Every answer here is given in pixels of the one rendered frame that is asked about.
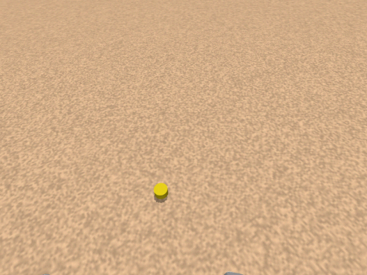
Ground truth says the tin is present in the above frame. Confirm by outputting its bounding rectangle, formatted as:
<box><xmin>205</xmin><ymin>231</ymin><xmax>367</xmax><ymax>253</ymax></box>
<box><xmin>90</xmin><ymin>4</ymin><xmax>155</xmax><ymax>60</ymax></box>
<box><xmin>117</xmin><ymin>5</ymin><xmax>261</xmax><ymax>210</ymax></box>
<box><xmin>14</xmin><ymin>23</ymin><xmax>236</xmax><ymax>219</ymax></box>
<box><xmin>154</xmin><ymin>183</ymin><xmax>168</xmax><ymax>199</ymax></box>

